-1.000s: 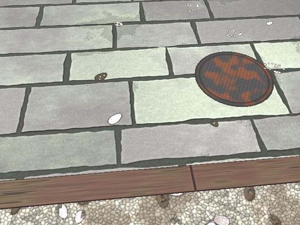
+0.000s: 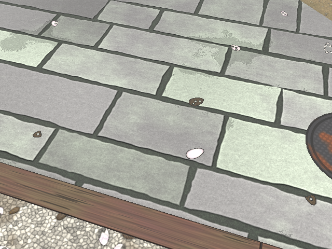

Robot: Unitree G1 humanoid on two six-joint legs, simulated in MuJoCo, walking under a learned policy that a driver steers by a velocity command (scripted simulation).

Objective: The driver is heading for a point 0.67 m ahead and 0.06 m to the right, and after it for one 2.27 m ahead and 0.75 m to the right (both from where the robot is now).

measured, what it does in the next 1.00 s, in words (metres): walks ahead: right foot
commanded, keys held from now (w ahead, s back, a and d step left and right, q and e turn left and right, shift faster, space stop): no key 0.22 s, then w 0.78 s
